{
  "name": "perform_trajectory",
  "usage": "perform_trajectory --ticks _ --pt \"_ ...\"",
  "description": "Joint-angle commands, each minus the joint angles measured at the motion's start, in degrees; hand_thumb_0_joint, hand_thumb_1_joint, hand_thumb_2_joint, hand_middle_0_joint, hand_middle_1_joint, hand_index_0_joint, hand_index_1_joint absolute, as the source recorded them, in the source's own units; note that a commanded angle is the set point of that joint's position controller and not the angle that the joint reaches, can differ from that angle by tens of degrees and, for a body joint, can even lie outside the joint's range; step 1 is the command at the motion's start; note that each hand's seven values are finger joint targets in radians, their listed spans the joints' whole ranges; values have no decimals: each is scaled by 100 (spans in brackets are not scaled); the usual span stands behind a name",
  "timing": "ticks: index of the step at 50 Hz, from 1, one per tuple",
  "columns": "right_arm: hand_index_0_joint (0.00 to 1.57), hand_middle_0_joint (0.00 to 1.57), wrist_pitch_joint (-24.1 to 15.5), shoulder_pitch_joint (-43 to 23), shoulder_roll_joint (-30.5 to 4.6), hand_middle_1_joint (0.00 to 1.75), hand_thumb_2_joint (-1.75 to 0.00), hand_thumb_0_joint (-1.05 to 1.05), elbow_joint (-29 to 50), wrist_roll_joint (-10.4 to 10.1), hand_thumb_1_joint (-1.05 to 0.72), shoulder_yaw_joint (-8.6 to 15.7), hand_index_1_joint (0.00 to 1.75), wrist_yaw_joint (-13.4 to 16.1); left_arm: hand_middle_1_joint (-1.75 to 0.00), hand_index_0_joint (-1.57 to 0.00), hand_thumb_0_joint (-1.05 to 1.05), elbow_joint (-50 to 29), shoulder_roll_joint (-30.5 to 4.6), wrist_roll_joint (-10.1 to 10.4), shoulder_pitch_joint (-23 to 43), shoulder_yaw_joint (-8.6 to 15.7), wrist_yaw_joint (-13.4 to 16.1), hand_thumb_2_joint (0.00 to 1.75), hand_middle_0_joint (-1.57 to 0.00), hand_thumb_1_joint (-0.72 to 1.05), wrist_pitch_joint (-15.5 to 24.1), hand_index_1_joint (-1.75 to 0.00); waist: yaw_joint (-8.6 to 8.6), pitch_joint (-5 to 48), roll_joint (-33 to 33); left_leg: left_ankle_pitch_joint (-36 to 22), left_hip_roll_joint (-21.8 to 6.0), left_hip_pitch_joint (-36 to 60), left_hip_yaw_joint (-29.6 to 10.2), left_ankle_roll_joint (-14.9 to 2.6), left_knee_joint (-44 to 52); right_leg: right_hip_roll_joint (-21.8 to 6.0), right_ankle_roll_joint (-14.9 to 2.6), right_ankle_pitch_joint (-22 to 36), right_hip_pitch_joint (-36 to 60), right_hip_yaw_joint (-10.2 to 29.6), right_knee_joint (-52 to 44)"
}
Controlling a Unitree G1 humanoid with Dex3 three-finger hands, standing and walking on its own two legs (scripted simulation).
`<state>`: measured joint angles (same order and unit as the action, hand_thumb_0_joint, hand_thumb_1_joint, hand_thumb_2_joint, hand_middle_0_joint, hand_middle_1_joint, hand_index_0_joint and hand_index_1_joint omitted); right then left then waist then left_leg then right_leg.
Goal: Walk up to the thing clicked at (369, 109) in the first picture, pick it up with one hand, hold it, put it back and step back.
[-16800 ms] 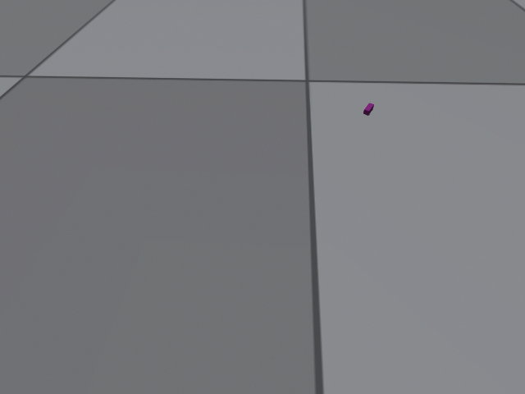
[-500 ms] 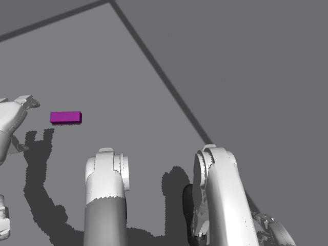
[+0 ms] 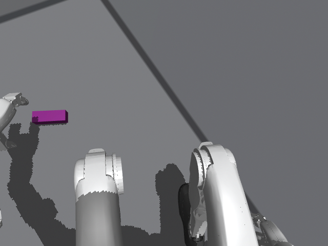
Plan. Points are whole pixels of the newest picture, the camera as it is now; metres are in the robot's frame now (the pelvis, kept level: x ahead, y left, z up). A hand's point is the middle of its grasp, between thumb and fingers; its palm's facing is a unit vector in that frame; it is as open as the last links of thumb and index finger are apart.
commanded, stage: rise first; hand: left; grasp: from above
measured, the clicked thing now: (50, 117) +0.45 +0.34 -0.30
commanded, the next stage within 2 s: approach in 0.32 s
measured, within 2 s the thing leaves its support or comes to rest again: neither
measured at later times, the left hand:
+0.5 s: hand (13, 124) +0.39 +0.38 -0.17, palm faces -0.44 -0.12 -0.89, open 12.1 cm
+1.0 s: hand (50, 98) +0.46 +0.30 -0.17, palm faces -0.43 -0.05 -0.90, open 13.5 cm
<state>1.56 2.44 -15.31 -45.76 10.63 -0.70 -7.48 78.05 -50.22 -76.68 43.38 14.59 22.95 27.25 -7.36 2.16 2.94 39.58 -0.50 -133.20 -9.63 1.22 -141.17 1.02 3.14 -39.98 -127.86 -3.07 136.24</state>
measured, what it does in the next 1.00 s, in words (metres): stands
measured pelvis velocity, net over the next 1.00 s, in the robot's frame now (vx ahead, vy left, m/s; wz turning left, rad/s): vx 0.00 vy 0.00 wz -0.02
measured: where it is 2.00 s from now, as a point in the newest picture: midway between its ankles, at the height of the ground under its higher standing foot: (152, 233)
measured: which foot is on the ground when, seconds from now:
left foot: down 0.00-1.00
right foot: down 0.00-1.00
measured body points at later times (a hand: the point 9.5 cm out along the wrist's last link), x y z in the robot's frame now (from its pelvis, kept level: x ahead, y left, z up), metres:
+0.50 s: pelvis +0.00 +0.00 -0.01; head +0.23 +0.09 +0.37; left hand +0.41 +0.38 -0.12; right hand +0.10 -0.28 -0.12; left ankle +0.07 +0.13 -0.28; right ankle +0.10 -0.13 -0.28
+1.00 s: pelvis +0.00 +0.00 +0.00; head +0.25 +0.06 +0.37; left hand +0.48 +0.30 -0.12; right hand +0.05 -0.28 -0.10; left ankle +0.07 +0.13 -0.28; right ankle +0.10 -0.13 -0.28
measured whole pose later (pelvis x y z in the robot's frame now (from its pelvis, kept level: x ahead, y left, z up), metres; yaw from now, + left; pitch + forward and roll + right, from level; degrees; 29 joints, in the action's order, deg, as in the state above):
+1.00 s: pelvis +0.00 +0.00 +0.00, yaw -1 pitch +33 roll -9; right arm -2.4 6.2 -16.4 -43.3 9.8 -5.6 -8.2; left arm 86.3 -46.9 -74.2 54.8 9.1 25.4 11.7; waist -16.2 0.3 0.7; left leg 40.1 -1.2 -134.5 -10.4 1.3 -141.2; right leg 1.9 3.6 -39.3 -129.8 -3.7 135.7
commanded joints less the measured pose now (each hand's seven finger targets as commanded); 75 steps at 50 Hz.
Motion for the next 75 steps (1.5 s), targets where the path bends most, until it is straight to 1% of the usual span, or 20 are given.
perform_trajectory --ticks 1,4,7,20,21,23,29,34,38,43,47,50,53,57,58,61,65,70,72,75 --pt "20 20 -30 892 -1451 30 -90 0 135 64 -90 399 30 62 -64 -42 0 -695 -1879 149 1406 293 307 67 -42 -14 -63 -64 35 3662 -1857 -1012 58 3302 577 -274 1557 136 -453 951 1154 -605 -1228" --pt "20 20 -40 915 -1460 30 -90 0 106 80 -90 374 30 55 -64 -42 0 -583 -1949 130 1495 295 324 68 -42 -14 -95 -64 -29 3649 -1769 -997 75 3154 593 -285 1460 142 -451 1000 1207 -610 -1233" --pt "20 20 -49 924 -1455 30 -90 0 99 103 -90 349 30 51 -66 -42 0 -506 -2014 103 1322 357 320 68 -41 -14 -136 -66 70 3718 -1731 -1083 82 3188 632 -290 1420 156 -451 1053 1320 -592 -1259" --pt "20 20 -47 940 -1487 30 -90 0 71 151 -90 281 30 15 -69 -39 0 -435 -2045 153 1397 326 305 70 -39 -17 -75 -68 -70 3609 -1784 -1124 82 3061 594 -283 1306 170 -456 1142 1346 -592 -1191" --pt "20 20 -50 927 -1472 30 -90 0 75 157 -90 274 30 10 -68 -33 0 -454 -2049 158 1441 341 321 78 -36 -25 -56 -71 -53 3599 -1828 -1084 85 3032 595 -280 1334 170 -460 1112 1340 -594 -1194" --pt "20 20 -43 952 -1473 30 -89 0 56 197 -90 237 30 9 -84 -30 0 -338 -1982 110 1500 258 349 76 -27 -26 -48 -82 -141 3615 -1691 -1099 83 2973 584 -293 1256 186 -445 1153 1395 -612 -1225" --pt "20 20 -174 1118 -1531 30 -90 0 -31 219 -90 182 30 -1 -91 -25 0 -238 -1482 -5 2410 -330 549 79 -23 -30 -41 -88 -580 3401 -1909 -849 42 3010 488 -257 1260 188 -425 989 1072 -718 -1204" --pt "20 20 -301 1218 -1576 30 -90 0 26 194 -91 183 30 8 -95 -21 0 -337 -1208 -77 2722 -511 892 85 -18 -37 -402 -93 -667 3790 -2317 -1050 28 3361 525 -207 1347 197 -413 1227 1091 -803 -1128" --pt "20 20 -334 1214 -1533 30 -90 0 132 122 -91 131 30 10 -95 -18 0 9 -1407 -111 2703 -303 1029 88 -17 -41 -1024 -94 -549 3824 -2342 -1073 31 3210 637 -215 1403 196 -471 1344 1153 -721 -1173" --pt "20 20 -387 1248 -1555 30 -90 0 256 -3 -91 -22 30 0 -95 -15 0 404 -1454 70 2582 -362 816 93 -15 -46 -1641 -94 -571 3596 -2024 -995 60 2779 710 -312 1402 168 -466 1393 1447 -634 -1312" --pt "20 20 -396 1248 -1554 30 -90 0 373 -118 -91 -66 30 -4 -94 -16 0 381 -1627 346 2148 -394 381 92 -16 -46 -1753 -93 -505 3587 -1670 -1012 104 2404 745 -392 1368 164 -421 1463 1947 -524 -1379" --pt "20 20 -370 1216 -1545 30 -90 0 491 -175 -91 -92 30 -10 -94 -16 0 149 -1863 608 1801 -249 44 91 -16 -45 -1603 -93 -397 3675 -1391 -1015 100 2204 730 -418 1337 185 -382 1427 2326 -492 -1434" --pt "20 20 -311 1237 -1550 30 -90 0 497 -156 -91 -82 30 0 -92 -19 0 -29 -1794 696 1557 -267 -221 89 -19 -43 -1274 -91 -443 3546 -1296 -989 97 2220 698 -396 1308 202 -373 1368 2350 -518 -1454" --pt "20 20 -266 1381 -1569 30 -90 0 391 -41 -91 -74 30 -18 -91 -20 0 -576 -1726 757 1916 -212 -234 89 -20 -43 -658 -91 -507 3566 -1590 -1046 65 2587 593 -299 1264 206 -416 1316 2146 -608 -1454" --pt "20 20 -247 1427 -1613 30 -90 0 365 11 -91 -58 30 -25 -89 -20 0 -680 -1656 725 2092 -211 -181 89 -20 -43 -494 -89 -604 3623 -1724 -1096 54 2759 547 -267 1226 210 -433 1328 2044 -668 -1423" --pt "20 20 -238 1425 -1608 30 -90 0 308 46 -90 12 30 -39 -89 -19 0 -991 -1559 512 2339 -312 35 91 -20 -42 -158 -89 -623 3688 -2302 -1138 12 3249 454 -179 1293 211 -475 1269 1616 -737 -1285" --pt "20 20 -235 1414 -1650 30 -90 0 222 68 -90 140 30 -39 -88 -21 0 -1127 -1425 226 2630 -375 440 93 -22 -40 -143 -89 -702 3819 -2518 -1191 -18 3600 439 -146 1359 197 -462 1281 1250 -811 -1203" --pt "20 20 -283 1393 -1612 30 -90 0 185 -5 -91 145 30 -34 -92 -22 0 -407 -1375 -11 2862 -480 727 96 -23 -38 -679 -93 -723 3455 -2595 -918 2 3383 515 -152 1577 167 -492 1141 932 -819 -1245" --pt "20 20 -286 1389 -1626 30 -90 0 175 -16 -90 96 30 -32 -93 -23 0 -12 -1452 -96 2823 -421 724 95 -24 -35 -929 -93 -682 3405 -2466 -908 25 3287 502 -180 1637 154 -462 1149 936 -850 -1230" --pt "20 20 -314 1326 -1617 30 -90 0 254 -36 -90 -16 30 -41 -97 -22 0 525 -1317 -54 2649 -598 561 94 -21 -35 -1223 -96 -732 3191 -2218 -947 72 2971 523 -240 1594 142 -443 1237 1065 -811 -1238"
